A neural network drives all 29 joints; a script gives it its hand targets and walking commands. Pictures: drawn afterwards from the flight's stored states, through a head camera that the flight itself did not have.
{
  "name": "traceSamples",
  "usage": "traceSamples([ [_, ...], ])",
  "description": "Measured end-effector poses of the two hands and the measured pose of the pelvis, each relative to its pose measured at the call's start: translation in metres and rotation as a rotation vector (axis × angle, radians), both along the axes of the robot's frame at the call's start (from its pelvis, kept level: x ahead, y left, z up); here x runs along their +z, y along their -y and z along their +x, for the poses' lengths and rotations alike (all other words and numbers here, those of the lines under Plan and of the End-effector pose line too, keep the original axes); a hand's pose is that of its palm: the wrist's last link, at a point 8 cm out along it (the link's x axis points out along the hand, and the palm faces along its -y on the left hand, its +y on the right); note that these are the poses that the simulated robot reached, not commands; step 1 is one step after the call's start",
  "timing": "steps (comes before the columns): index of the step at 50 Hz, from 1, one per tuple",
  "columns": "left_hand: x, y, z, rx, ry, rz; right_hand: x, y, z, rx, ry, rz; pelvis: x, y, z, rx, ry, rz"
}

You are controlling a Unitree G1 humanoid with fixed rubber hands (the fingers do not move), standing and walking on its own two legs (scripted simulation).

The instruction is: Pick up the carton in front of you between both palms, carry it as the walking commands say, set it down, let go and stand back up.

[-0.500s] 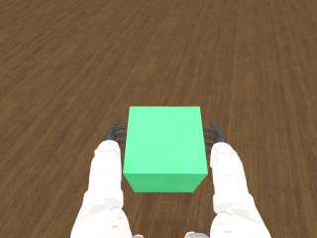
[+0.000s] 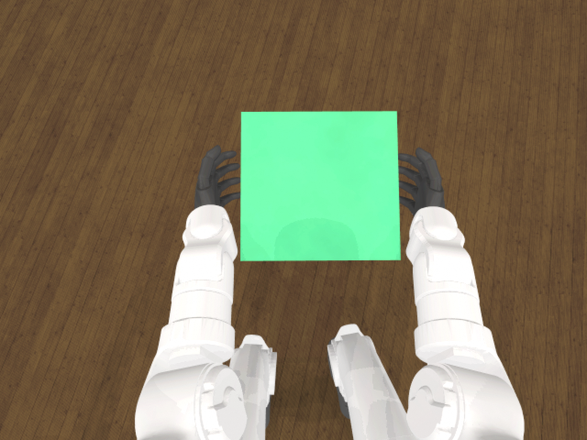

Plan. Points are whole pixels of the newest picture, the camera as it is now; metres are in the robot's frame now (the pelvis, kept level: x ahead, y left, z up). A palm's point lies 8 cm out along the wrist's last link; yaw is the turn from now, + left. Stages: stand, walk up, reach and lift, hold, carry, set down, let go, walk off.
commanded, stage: set down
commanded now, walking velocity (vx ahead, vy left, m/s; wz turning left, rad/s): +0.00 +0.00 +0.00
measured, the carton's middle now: (314, 198) +0.46 -0.04 -0.17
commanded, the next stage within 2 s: none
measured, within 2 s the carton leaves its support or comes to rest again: rests again in 1.56 s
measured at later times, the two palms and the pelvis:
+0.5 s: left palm (250, 214) +0.46 +0.07 -0.22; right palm (411, 222) +0.42 -0.22 -0.22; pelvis -0.03 +0.01 -0.12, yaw +2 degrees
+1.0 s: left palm (271, 216) +0.50 +0.04 -0.37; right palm (403, 226) +0.45 -0.25 -0.37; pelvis -0.04 +0.00 -0.22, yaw +3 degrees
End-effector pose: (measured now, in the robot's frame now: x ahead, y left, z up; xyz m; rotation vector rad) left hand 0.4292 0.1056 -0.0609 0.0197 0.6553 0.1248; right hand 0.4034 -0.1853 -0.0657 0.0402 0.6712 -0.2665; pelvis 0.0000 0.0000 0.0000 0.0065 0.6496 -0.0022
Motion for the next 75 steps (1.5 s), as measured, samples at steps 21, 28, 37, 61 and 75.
traceSamples([
  [21,-0.136,0.029,0.026,-0.014,-0.01,0.006,-0.132,0.027,0.016,-0.011,-0.018,-0.018,-0.105,-0.005,-0.023,0.021,-0.14,0.003],
  [28,-0.176,0.035,0.035,-0.026,-0.038,0.03,-0.175,0.033,0.02,-0.009,-0.049,-0.011,-0.137,-0.005,-0.034,0.023,-0.135,0.009],
  [37,-0.225,0.047,0.049,-0.059,-0.057,0.034,-0.223,0.046,0.03,-0.002,-0.071,-0.026,-0.172,-0.004,-0.043,0.03,-0.134,0.014],
  [61,-0.336,0.059,0.078,-0.103,-0.092,0.001,-0.327,0.064,0.061,0.04,-0.12,-0.038,-0.239,0.008,-0.033,0.05,-0.101,0.017],
  [75,-0.336,0.058,0.077,-0.151,-0.087,-0.004,-0.328,0.067,0.052,0.045,-0.107,-0.015,-0.247,-0.005,-0.039,0.054,-0.057,-0.004],
])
